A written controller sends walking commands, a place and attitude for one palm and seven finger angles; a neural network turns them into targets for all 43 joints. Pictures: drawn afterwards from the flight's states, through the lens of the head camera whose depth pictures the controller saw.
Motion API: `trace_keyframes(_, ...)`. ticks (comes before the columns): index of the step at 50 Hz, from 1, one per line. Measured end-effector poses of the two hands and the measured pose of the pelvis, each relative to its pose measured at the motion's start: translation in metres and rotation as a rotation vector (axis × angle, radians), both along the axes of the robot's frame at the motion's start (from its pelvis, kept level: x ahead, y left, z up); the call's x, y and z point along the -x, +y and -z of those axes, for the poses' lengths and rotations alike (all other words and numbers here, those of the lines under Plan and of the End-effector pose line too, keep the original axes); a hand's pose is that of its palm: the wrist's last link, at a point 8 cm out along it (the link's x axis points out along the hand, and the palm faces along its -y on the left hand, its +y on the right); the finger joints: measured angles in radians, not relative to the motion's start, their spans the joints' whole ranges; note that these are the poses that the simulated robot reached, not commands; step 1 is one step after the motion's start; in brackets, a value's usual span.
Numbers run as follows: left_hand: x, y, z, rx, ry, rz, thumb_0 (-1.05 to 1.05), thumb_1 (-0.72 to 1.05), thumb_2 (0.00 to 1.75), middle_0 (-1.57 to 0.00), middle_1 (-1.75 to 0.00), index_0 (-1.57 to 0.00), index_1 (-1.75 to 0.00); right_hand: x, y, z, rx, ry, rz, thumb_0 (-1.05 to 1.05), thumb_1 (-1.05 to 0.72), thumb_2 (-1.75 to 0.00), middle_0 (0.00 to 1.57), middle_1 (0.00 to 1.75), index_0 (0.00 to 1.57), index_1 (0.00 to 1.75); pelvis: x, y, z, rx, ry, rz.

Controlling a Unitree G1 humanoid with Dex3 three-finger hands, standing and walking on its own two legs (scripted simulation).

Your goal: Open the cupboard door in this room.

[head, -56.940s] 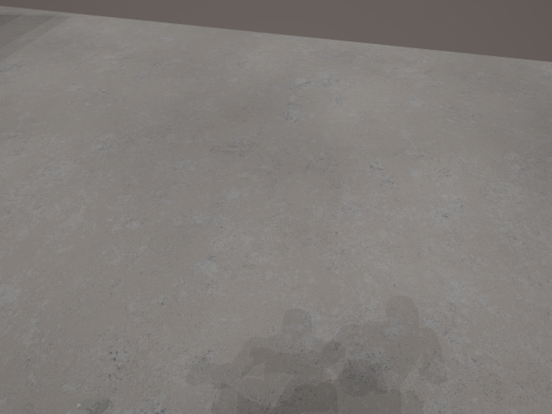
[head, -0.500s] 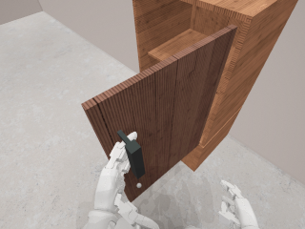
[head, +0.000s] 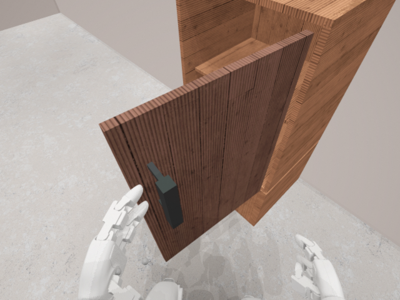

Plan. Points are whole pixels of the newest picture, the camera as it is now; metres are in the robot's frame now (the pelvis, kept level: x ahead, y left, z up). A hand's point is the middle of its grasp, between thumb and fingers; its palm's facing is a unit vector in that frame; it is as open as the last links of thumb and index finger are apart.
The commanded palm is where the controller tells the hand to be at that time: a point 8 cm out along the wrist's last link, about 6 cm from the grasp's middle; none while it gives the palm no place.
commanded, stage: slide the hand sideways off the handle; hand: left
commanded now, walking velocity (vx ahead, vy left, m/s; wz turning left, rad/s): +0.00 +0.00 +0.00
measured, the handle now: (164, 196) +0.29 +0.08 +0.09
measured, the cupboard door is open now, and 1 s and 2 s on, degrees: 84 83 83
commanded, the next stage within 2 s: draw the hand back to the body in 0.38 s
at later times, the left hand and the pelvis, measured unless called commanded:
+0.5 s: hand (108, 277) +0.15 +0.15 +0.08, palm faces -0.03 -1.00 +0.01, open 16.3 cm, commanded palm +0.12 +0.20 +0.10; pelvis +0.00 +0.00 +0.00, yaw +0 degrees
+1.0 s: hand (64, 258) +0.16 +0.19 +0.14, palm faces -0.01 -1.00 -0.07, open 16.2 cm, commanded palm +0.13 +0.25 +0.16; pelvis +0.00 +0.02 +0.02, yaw +0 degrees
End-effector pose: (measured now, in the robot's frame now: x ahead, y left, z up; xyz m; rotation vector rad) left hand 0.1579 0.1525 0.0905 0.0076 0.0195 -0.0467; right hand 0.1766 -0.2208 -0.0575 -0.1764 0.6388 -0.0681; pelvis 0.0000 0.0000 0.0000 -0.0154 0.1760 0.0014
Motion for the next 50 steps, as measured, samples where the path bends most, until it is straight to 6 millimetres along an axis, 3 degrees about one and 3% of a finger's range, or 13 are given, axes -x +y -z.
trace_keyframes(7,0.002,0.010,0.001,-0.009,0.010,0.009,-0.01,-0.50,0.30,-0.18,-0.31,-0.19,-0.32,-0.003,-0.005,0.003,-0.002,0.004,0.030,0.02,-0.90,-0.90,0.20,0.30,0.20,0.30,-0.001,-0.004,0.001,0.001,0.005,0.000)
trace_keyframes(20,0.020,0.048,0.004,-0.008,0.038,-0.034,-0.01,-0.50,0.30,-0.16,-0.30,-0.16,-0.30,-0.008,-0.007,0.003,0.018,0.005,0.062,0.02,-0.90,-0.90,0.20,0.30,0.20,0.30,-0.004,-0.002,0.002,0.011,0.011,-0.005)
trace_keyframes(27,0.023,0.050,0.004,0.020,0.014,-0.003,-0.01,-0.50,0.30,-0.15,-0.30,-0.15,-0.30,-0.013,0.002,0.000,0.028,-0.032,0.048,0.02,-0.90,-0.90,0.20,0.30,0.20,0.30,0.000,0.007,0.006,0.023,0.013,-0.008)
trace_keyframes(39,0.015,0.069,-0.030,-0.031,-0.020,-0.019,-0.01,-0.50,0.30,-0.15,-0.30,-0.15,-0.30,-0.003,0.028,-0.017,-0.022,-0.046,0.048,0.02,-0.90,-0.90,0.20,0.30,0.20,0.30,0.001,0.016,-0.009,0.031,-0.035,-0.005)
trace_keyframes(50,0.016,0.093,-0.056,-0.063,-0.032,-0.035,-0.01,-0.47,0.31,-0.16,-0.30,-0.15,-0.30,-0.003,0.022,-0.033,0.003,-0.072,0.044,0.02,-0.90,-0.90,0.20,0.30,0.20,0.30,-0.005,0.018,-0.023,0.034,-0.073,-0.009)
